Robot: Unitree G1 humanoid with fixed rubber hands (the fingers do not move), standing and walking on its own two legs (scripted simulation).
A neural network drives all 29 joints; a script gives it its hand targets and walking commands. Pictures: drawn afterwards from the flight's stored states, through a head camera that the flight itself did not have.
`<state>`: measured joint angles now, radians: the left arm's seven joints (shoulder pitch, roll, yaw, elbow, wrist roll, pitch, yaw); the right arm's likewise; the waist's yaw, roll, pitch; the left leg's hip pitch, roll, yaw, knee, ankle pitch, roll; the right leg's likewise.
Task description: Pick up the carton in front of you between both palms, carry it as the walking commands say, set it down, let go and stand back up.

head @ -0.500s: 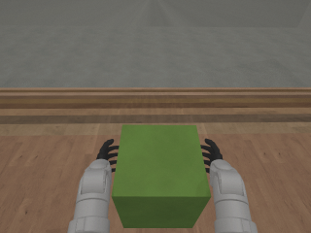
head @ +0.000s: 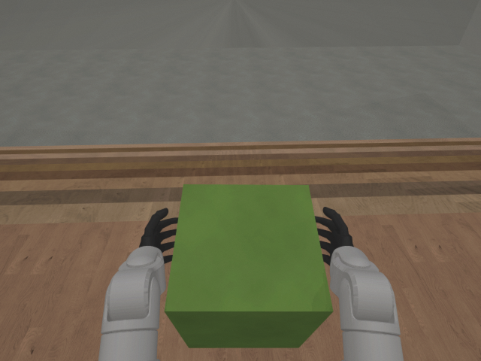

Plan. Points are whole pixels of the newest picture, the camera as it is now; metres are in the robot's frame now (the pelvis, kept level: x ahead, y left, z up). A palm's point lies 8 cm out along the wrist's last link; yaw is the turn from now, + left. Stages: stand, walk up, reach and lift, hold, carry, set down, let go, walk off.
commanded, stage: carry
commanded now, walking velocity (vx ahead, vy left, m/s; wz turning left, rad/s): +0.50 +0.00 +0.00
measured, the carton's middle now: (244, 271) +0.29 +0.00 +0.02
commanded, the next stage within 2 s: none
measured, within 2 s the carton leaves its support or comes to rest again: neither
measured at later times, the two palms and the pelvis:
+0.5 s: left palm (168, 179) +0.46 +0.16 +0.09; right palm (310, 168) +0.49 -0.14 +0.10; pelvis +0.25 -0.01 +0.01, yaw +3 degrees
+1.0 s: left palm (179, 110) +0.80 +0.20 +0.08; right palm (279, 112) +0.78 -0.10 +0.08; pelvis +0.56 +0.07 +0.01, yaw -2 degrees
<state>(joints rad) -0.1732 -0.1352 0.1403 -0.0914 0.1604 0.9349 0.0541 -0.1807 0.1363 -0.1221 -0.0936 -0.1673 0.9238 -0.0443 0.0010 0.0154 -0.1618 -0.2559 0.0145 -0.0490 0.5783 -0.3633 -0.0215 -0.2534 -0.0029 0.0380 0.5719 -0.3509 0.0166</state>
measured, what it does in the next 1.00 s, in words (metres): walks ahead: right foot, then left foot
